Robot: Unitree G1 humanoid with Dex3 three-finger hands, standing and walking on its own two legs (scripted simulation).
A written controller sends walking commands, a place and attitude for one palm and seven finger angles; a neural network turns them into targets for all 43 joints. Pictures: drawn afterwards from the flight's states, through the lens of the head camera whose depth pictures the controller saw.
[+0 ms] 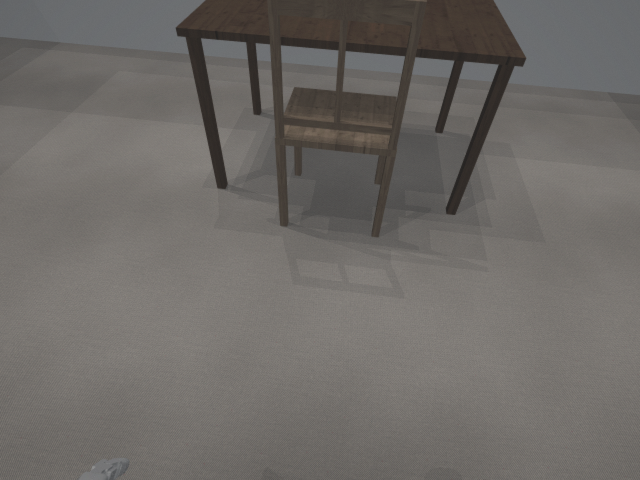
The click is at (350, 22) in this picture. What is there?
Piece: chair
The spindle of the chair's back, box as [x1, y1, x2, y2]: [334, 20, 347, 122]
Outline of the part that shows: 340,20 334,113 335,122 339,122 347,26 347,21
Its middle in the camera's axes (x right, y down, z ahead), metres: +0.06 -0.52 +1.22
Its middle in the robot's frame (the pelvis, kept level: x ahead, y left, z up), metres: +1.26 +0.00 -0.06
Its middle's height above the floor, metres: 0.70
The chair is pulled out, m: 0.00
